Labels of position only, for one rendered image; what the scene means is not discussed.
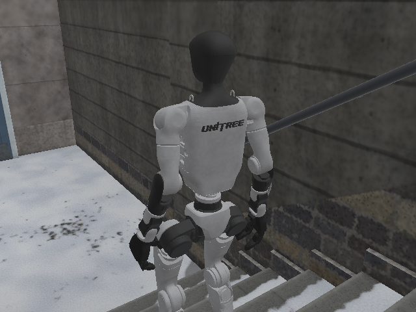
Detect stairs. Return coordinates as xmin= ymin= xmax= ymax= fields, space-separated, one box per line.
xmin=107 ymin=266 xmax=416 ymax=312

